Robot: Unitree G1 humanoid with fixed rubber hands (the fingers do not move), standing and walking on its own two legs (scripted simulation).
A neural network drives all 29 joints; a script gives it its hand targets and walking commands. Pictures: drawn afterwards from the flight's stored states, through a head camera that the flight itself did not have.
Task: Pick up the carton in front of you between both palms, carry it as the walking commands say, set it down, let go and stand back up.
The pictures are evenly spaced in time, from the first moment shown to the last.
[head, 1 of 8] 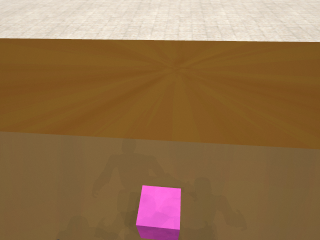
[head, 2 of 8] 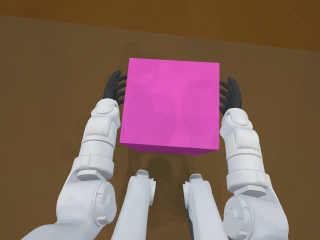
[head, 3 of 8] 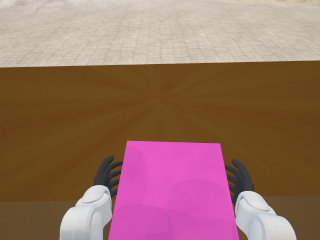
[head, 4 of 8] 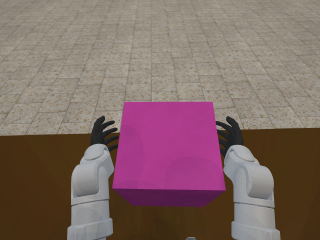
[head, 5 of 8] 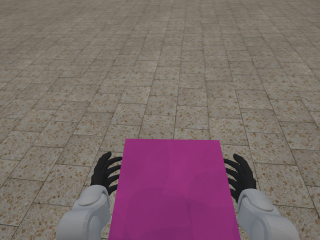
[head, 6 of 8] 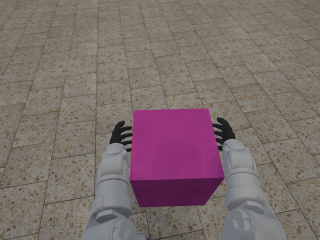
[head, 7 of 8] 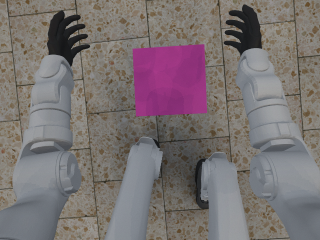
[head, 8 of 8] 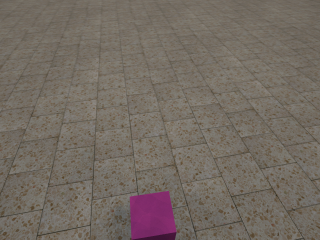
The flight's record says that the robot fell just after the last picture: no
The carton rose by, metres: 0.68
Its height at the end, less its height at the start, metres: -0.48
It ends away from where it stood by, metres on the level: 5.33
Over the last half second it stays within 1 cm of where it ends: yes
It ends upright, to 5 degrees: yes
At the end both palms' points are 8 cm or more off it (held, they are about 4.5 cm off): yes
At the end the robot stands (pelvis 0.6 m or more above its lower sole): yes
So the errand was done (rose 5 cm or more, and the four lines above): yes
